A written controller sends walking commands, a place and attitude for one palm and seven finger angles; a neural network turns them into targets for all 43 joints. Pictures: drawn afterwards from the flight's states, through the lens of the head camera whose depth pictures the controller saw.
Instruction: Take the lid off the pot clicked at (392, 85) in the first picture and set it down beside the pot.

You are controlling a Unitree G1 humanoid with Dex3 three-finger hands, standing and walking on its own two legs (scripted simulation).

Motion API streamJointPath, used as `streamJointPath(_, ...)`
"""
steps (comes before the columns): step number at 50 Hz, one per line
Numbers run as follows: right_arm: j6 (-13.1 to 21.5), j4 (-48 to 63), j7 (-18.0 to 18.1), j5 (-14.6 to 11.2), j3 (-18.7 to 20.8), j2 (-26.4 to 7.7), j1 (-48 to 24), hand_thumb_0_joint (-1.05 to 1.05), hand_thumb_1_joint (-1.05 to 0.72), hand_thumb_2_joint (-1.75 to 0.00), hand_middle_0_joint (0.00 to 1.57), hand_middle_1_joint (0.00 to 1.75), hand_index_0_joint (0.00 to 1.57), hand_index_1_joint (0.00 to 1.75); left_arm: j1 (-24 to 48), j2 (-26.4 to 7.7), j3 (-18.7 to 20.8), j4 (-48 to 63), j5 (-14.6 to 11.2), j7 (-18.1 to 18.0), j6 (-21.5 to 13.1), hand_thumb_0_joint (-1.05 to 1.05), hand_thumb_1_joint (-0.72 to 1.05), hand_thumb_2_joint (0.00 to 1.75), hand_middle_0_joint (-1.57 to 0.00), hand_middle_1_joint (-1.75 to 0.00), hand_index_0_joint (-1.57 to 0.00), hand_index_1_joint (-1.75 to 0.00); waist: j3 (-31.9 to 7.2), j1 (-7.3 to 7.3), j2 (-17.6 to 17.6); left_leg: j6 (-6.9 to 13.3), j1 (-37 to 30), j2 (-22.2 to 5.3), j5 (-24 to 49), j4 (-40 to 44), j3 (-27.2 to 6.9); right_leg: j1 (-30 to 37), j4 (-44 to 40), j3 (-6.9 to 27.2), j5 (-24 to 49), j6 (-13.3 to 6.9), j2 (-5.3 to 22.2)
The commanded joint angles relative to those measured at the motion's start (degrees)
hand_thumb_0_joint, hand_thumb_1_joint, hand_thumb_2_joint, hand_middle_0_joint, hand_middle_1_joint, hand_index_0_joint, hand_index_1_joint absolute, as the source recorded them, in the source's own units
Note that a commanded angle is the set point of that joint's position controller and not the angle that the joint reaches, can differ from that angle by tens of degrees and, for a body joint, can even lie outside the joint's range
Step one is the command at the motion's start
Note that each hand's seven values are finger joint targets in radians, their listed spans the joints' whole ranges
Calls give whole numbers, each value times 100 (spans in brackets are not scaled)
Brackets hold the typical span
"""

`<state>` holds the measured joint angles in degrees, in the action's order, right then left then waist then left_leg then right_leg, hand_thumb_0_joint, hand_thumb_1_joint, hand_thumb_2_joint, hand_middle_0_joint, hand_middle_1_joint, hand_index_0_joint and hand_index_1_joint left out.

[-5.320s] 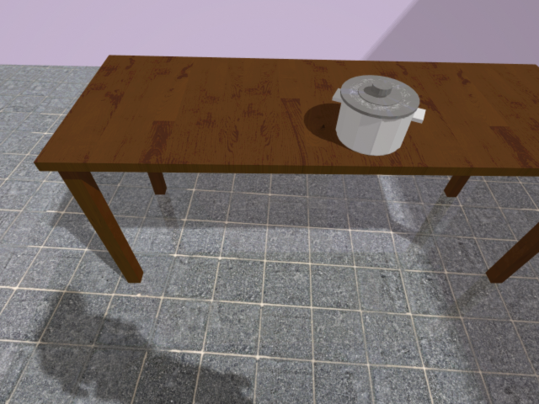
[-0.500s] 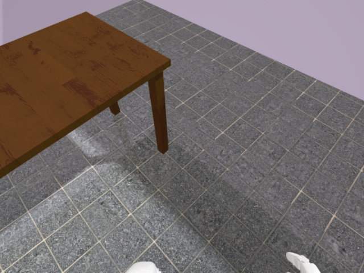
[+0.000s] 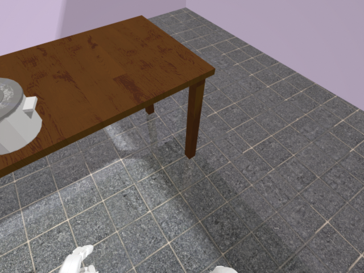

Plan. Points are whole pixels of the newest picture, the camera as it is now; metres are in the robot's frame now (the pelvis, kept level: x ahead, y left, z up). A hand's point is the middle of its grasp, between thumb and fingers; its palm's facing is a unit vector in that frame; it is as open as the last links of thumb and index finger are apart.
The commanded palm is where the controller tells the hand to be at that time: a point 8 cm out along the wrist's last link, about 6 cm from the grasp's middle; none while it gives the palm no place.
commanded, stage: turn to face it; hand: left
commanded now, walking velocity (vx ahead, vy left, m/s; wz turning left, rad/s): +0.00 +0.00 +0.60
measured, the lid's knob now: out of the picture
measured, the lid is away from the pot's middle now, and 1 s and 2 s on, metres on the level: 0.00 0.00 0.00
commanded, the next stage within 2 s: take the last steps up to it in 1.06 s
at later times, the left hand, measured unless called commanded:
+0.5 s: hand out of the picture -0.04 +0.18 -0.16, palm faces +0.35 -0.90 -0.27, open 7.4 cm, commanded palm none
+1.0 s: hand out of the picture -0.08 +0.22 -0.16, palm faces +0.55 -0.78 -0.29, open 7.4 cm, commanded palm none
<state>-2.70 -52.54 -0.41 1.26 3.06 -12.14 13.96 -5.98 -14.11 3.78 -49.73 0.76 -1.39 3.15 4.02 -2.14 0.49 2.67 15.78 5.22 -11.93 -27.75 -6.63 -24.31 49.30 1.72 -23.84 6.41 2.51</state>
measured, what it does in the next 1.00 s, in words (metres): steps on the spot, turning left: right foot, then left foot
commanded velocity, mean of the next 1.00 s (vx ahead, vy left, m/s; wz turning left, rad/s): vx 0.00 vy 0.00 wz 0.48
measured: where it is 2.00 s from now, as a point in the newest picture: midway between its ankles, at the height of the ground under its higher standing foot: outside the picture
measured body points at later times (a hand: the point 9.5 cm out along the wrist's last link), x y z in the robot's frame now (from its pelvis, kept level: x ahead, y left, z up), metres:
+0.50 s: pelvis -0.03 -0.03 +0.00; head +0.02 -0.02 +0.45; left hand -0.06 +0.23 -0.14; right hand +0.13 -0.26 -0.15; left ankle -0.10 +0.11 -0.69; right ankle +0.00 -0.14 -0.74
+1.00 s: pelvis -0.04 -0.01 +0.00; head +0.00 +0.00 +0.44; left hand -0.10 +0.26 -0.13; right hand +0.17 -0.17 -0.15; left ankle -0.10 +0.09 -0.74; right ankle +0.04 -0.11 -0.72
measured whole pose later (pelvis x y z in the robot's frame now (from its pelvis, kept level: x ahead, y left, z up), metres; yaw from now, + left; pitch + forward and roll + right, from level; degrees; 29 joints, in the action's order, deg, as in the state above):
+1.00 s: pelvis -0.04 -0.01 +0.00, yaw +33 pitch +0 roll +1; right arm -2.7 -51.8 -0.2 1.2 1.9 -12.1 10.5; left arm -9.8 -13.1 2.7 -51.4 0.6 -1.2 2.7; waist 4.4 -0.2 -0.4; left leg 0.9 13.6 3.4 -15.0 -28.9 -4.2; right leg -20.7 42.7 -1.4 -22.6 4.9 2.5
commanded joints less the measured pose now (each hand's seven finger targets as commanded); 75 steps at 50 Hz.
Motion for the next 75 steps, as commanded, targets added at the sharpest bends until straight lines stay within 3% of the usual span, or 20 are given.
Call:
streamJointPath(1, 108, 422, 115, 12, 375, -1282, -21, 0, -90, -90, 20, 30, 20, 30, -168, -505, 101, 528, -72, -45, -183, 0, 90, 90, -20, -30, -20, -30, -871, 102, -955, 748, -525, -1512, 2240, 420, -2014, 536, -994, -7, 5, -160, -248)
streamJointPath(4, 94, 451, 65, -109, 338, -972, -96, 0, -90, -90, 20, 30, 20, 30, -659, -850, 180, 414, -66, -94, -300, 0, 90, 90, -20, -30, -20, -30, -1099, 374, -120, 97, 823, -910, 769, -358, -1602, 2602, -3035, 409, 1281, -329, 321)
streamJointPath(5, 92, 530, 68, -155, 282, -519, 57, 0, -90, -90, 20, 30, 20, 30, -675, -1360, 295, 450, 19, -145, -334, 0, 90, 90, -20, -30, -20, -30, -1042, 383, 1633, -461, 2130, -75, -1680, -1804, -265, 3348, -3462, 2045, 1625, -935, 2101)
streamJointPath(6, 82, 572, 76, -36, 337, -848, -50, 0, -90, -90, 20, 30, 20, 30, -679, -1402, 246, 511, 8, -141, -300, 0, 90, 90, -20, -30, -20, -30, -886, 395, 1271, -528, 1977, -153, -2313, -3035, 20, 2300, -3360, 2031, 2105, -1437, 2685)
streamJointPath(11, -117, 152, -111, 25, 329, -703, 317, 0, -90, -90, 20, 30, 20, 30, 154, -632, 66, 651, -15, -90, -343, 0, 90, 90, -20, -30, -20, -30, -64, -89, 899, -656, 1716, -596, -787, -4556, 376, 1100, -3345, 53, 1636, -1129, 1406)
streamJointPath(19, -122, 413, -137, -20, 240, -616, -606, 0, -90, -90, 20, 30, 20, 30, -796, -931, 159, 307, 72, -85, -318, 0, 90, 90, -20, -30, -20, -30, -130, 415, 1050, -776, 1514, -772, -1278, -3062, 815, 1787, -3075, -281, 2342, -1331, 1787)
streamJointPath(26, 71, 472, -101, -72, 159, -631, -401, 0, -90, -90, 20, 30, 20, 30, -875, -1140, 250, 204, 75, -27, -234, 0, 90, 90, -20, -30, -20, -30, -845, 312, 1214, -549, 121, -513, -893, -672, 1297, 1965, -1977, -854, 3449, -1060, 1837)
streamJointPath(28, 173, 365, -72, -24, 299, -1248, 125, 0, -90, -90, 20, 30, 20, 30, -939, -893, 229, 268, -23, 11, -186, 0, 90, 90, -20, -30, -20, -30, -1237, -41, -139, -192, -1605, -1286, 749, 718, 289, 644, -318, -1247, 2093, -465, 1399)
streamJointPath(29, 183, 397, -27, -41, 471, -1902, 396, 0, -90, -90, 20, 30, 20, 30, -638, -512, 93, 548, -22, 59, -169, 0, 90, 90, -20, -30, -20, -30, -1200, -269, -1941, 484, -2180, -2787, 2965, 799, -1664, -1115, 839, -1106, -1365, -15, 604)
streamJointPath(30, 131, 277, 7, -47, 465, -1963, 641, 0, -90, -90, 20, 30, 20, 30, -315, -618, 71, 621, 20, 23, -108, 0, 90, 90, -20, -30, -20, -30, -1218, -362, -1420, 986, -1949, -3044, 3564, 621, -1616, -1260, 1434, -482, -1453, -99, 599)
streamJointPath(36, 210, 548, 139, -44, 199, -1242, -414, 0, -90, -90, 20, 30, 20, 30, -705, -674, 110, 123, 30, 60, -86, 0, 90, 90, -20, -30, -20, -30, -690, 186, -920, 558, -1185, -1717, 3380, 584, -261, -925, 1851, -260, 173, -15, 417)
streamJointPath(49, 118, 422, 126, -14, 198, -1152, -376, 0, -90, -90, 20, 30, 20, 30, -785, -451, 6, 160, -44, -7, -216, 0, 90, 90, -20, -30, -20, -30, -641, 248, -842, 623, -469, -1601, 2396, 279, -1033, 903, -1420, -408, 520, -232, -137)
streamJointPath(51, 136, 397, 91, -96, 150, -822, -317, 0, -90, -90, 20, 30, 20, 30, -1152, -691, 63, 65, -8, -43, -349, 0, 90, 90, -20, -30, -20, -30, -847, 419, -43, 78, 365, -1041, 994, -542, -615, 2234, -2898, 104, 1788, -355, 453)
streamJointPath(52, 143, 497, 68, -130, 84, -410, -227, 0, -90, -90, 20, 30, 20, 30, -1251, -1226, 176, 54, 84, -90, -412, 0, 90, 90, -20, -30, -20, -30, -839, 422, 1655, -375, 1457, -173, -1308, -1742, 311, 2741, -3167, 1698, 2870, -972, 1950)
streamJointPath(53, 91, 537, 101, -88, 153, -664, -359, 0, -90, -90, 20, 30, 20, 30, -1323, -1307, 165, 83, 37, -79, -393, 0, 90, 90, -20, -30, -20, -30, -840, 528, 1320, -412, 1330, -279, -2435, -2775, 177, 2092, -3173, 1870, 3322, -1579, 2542)
streamJointPath(54, 8, 441, 102, -63, 187, -700, -317, 0, -90, -90, 20, 30, 20, 30, -1068, -1078, 161, 139, 22, -130, -388, 0, 90, 90, -20, -30, -20, -30, -635, 402, 958, -383, 1310, -417, -2152, -3446, -29, 1661, -3291, 1538, 2795, -1691, 2338)
streamJointPath(59, -44, -36, -31, -12, 181, -483, 28, 0, -90, -90, 20, 30, 20, 30, -561, -589, 73, 212, 28, -80, -419, 0, 90, 90, -20, -30, -20, -30, -309, 158, 699, -517, 1267, -589, -945, -3922, 412, 1365, -3412, 245, 1798, -1359, 1350)
streamJointPath(69, 226, -62, -126, 16, 71, -187, -470, 0, -90, -90, 20, 30, 20, 30, -1637, -624, 88, -556, 116, 37, -570, 0, 90, 90, -20, -30, -20, -30, -53, 586, 852, -363, 886, -798, -1274, -1468, 998, 1697, -4072, 572, -427, -1524, 1524)
streamJointPath(74, 403, -526, -9, 5, 28, -166, 607, 0, -90, -90, 20, 30, 20, 30, -1409, -495, 66, -769, 33, 111, -493, 0, 90, 90, -20, -30, -20, -30, -166, 68, 423, -244, -1375, -605, -592, 305, 1341, 313, -3178, -132, -1006, -1133, 933)
streamJointPath(75, 439, -615, 55, 16, 76, -460, 977, 0, -90, -90, 20, 30, 20, 30, -1304, -269, 11, -722, 3, 147, -470, 0, 90, 90, -20, -30, -20, -30, -179, -144, -458, -51, -1966, -1120, -1299, 781, 496, -465, -2317, -373, -1008, -927, 632)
